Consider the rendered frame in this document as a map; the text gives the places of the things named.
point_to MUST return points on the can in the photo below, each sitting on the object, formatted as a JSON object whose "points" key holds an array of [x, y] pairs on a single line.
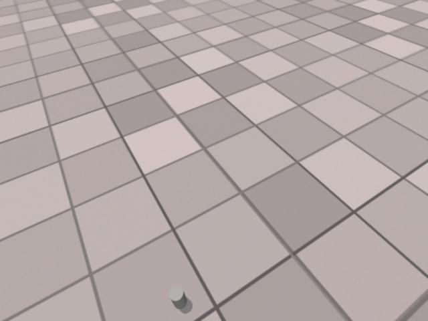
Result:
{"points": [[178, 297]]}

